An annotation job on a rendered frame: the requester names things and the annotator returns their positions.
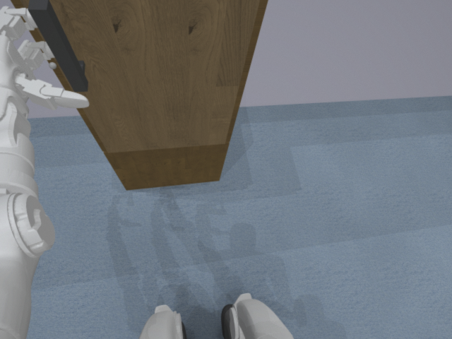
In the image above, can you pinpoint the robot left forearm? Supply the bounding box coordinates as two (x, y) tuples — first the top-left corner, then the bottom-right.
(0, 87), (39, 201)

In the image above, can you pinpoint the right robot shin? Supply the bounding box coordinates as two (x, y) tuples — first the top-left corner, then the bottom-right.
(230, 293), (251, 339)

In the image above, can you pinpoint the left robot hand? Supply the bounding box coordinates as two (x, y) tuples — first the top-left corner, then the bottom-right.
(0, 6), (89, 110)

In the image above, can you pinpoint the cupboard door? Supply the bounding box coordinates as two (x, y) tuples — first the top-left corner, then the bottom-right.
(20, 0), (260, 153)

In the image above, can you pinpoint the robot left upper arm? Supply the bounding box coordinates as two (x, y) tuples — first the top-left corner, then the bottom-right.
(0, 193), (55, 339)

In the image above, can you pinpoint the robot left thigh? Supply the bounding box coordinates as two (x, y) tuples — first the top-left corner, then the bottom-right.
(139, 311), (183, 339)

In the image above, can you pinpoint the handle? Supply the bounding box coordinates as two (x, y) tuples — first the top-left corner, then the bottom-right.
(28, 0), (88, 92)

